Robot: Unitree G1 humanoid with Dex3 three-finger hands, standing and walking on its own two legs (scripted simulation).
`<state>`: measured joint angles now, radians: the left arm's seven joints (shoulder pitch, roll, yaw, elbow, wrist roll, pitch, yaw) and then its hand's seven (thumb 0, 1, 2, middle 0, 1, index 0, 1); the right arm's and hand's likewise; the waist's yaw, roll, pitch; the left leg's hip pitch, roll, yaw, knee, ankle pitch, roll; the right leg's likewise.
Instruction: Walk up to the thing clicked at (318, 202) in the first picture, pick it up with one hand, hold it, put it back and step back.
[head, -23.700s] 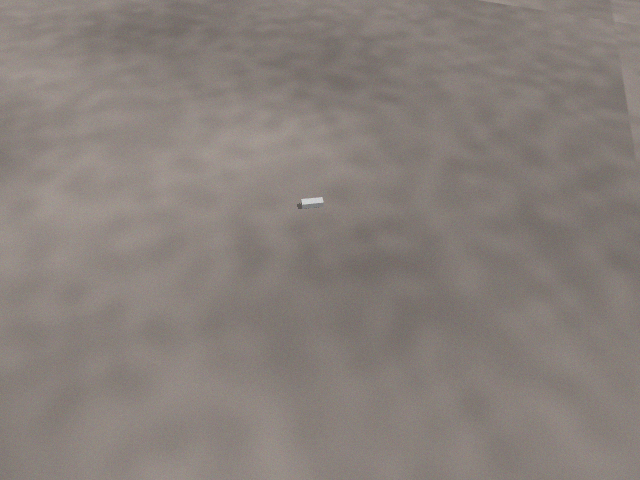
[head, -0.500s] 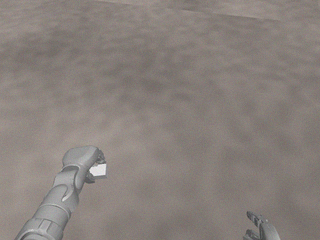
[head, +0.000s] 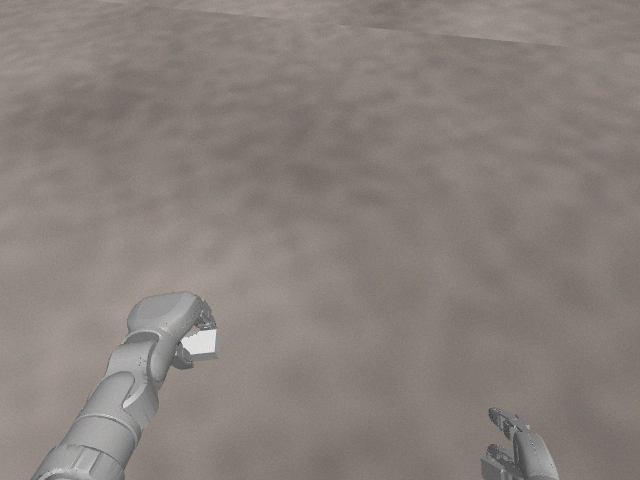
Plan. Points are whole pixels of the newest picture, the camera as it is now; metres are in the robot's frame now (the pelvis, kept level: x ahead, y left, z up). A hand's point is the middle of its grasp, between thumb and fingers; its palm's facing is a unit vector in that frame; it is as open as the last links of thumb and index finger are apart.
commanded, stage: hold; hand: left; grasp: from above
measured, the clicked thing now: (186, 347) +0.31 +0.22 -0.07
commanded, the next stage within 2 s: crouch in 0.62 s
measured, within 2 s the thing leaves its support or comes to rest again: neither
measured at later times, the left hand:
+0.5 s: hand (177, 340) +0.30 +0.22 -0.02, palm faces -0.42 -0.10 -0.90, open 6.5 cm
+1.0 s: hand (184, 357) +0.30 +0.22 -0.06, palm faces -0.47 -0.09 -0.88, open 6.5 cm
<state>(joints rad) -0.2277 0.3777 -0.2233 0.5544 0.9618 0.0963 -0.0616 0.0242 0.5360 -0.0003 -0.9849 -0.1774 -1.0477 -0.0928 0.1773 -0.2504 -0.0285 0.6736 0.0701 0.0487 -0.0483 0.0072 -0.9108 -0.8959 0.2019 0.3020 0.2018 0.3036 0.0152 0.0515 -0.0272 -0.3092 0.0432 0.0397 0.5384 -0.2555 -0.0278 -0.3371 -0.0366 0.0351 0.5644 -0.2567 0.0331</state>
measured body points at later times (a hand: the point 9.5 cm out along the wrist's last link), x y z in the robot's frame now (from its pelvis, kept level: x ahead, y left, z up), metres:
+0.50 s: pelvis +0.01 +0.00 +0.00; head +0.02 -0.03 +0.45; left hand +0.32 +0.22 +0.03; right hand +0.17 -0.25 -0.11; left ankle +0.01 +0.14 -0.73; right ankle +0.02 -0.14 -0.73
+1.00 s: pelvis +0.01 +0.00 +0.00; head +0.04 -0.02 +0.45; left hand +0.32 +0.22 -0.01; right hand +0.16 -0.25 -0.11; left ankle +0.01 +0.14 -0.73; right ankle +0.02 -0.14 -0.73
